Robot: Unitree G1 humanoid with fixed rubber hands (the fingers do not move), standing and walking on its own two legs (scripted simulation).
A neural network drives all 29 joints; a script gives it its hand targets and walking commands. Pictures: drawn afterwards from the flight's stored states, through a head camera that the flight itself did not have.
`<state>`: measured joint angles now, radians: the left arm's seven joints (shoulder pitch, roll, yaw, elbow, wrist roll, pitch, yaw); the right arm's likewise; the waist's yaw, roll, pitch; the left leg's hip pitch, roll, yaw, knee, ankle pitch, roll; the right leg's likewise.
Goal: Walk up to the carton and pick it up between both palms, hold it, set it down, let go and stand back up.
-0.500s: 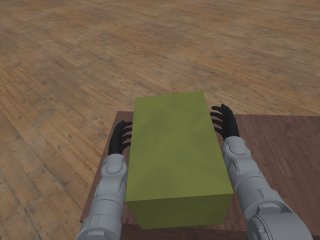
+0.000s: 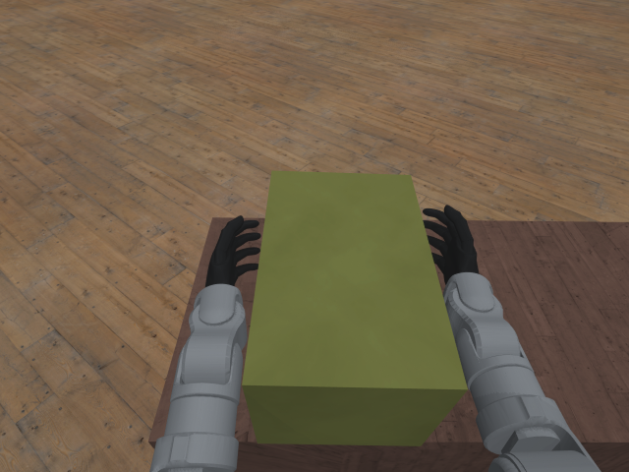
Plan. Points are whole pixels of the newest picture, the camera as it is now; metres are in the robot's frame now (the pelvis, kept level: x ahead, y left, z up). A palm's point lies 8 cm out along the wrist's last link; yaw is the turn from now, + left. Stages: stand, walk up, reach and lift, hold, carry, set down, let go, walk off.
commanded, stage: reach and lift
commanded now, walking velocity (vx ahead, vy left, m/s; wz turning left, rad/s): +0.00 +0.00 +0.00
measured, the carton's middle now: (340, 297) +0.36 -0.02 +0.05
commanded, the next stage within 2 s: hold in 0.94 s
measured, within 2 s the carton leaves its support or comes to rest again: neither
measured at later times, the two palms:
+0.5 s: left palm (209, 264) +0.35 +0.14 +0.13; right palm (454, 257) +0.36 -0.16 +0.13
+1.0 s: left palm (201, 256) +0.35 +0.15 +0.15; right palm (451, 247) +0.36 -0.15 +0.15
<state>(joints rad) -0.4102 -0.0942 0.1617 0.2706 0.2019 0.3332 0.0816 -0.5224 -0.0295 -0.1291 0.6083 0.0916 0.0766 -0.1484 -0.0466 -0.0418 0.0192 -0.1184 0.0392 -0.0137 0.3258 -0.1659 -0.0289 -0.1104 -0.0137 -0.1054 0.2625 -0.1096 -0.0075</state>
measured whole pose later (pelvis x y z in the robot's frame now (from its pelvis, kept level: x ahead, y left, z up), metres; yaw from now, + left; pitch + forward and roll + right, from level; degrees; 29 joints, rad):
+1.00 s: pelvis +0.00 +0.01 +0.00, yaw +0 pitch -7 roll -1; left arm -0.45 -0.07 0.19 0.09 0.22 0.56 0.01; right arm -0.54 -0.02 -0.09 0.46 0.15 0.23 -0.20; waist -0.06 -0.06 0.06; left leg -0.02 0.03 -0.02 0.35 -0.20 -0.02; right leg -0.01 -0.02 -0.11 0.27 -0.14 0.01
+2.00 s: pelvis +0.00 +0.01 +0.00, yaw +0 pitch -9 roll -1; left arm -0.50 -0.06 0.25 0.03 0.24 0.67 -0.03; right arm -0.61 -0.02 -0.09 0.47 0.16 0.30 -0.20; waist -0.06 -0.06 0.07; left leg 0.01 0.03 -0.01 0.34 -0.19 -0.02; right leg 0.02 -0.02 -0.10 0.27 -0.13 0.01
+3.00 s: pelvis +0.00 +0.01 +0.00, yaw +0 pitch -9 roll -1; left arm -0.48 -0.06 0.24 0.00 0.24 0.67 -0.04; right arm -0.59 -0.02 -0.07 0.43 0.17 0.29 -0.21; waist -0.06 -0.06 0.08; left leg 0.01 0.03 -0.02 0.35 -0.20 -0.02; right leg 0.03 -0.02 -0.11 0.27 -0.13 0.01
